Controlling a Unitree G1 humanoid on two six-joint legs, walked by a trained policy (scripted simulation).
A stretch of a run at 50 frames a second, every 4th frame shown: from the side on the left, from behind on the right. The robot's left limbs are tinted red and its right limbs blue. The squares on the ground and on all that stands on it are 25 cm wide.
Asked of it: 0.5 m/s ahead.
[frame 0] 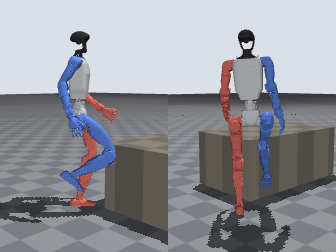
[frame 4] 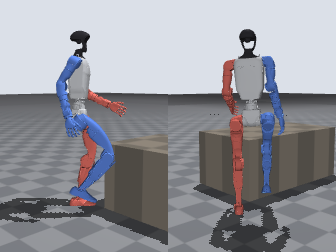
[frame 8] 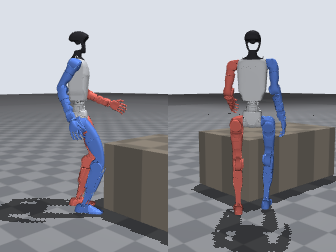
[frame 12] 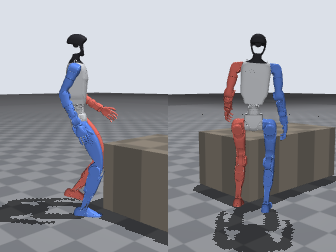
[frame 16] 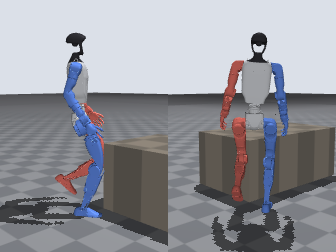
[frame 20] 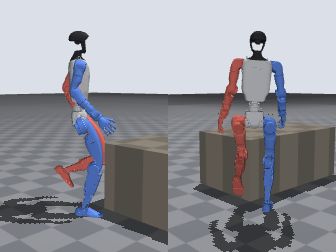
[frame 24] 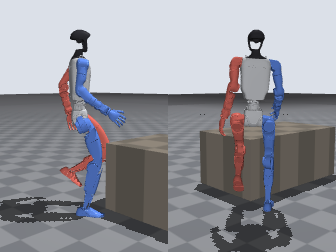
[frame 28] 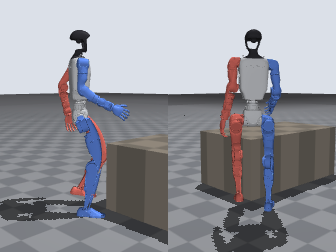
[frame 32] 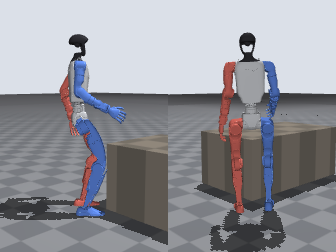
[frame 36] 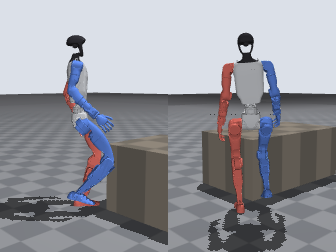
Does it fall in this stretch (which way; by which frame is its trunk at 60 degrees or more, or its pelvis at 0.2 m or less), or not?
no
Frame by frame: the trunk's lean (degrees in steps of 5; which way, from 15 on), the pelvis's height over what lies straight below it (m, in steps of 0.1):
0: 5, 0.8
4: 5, 0.8
8: 0, 0.8
12: 5, 0.8
16: 5, 0.8
20: 5, 0.8
24: 0, 0.8
28: 0, 0.8
32: 5, 0.8
36: 5, 0.8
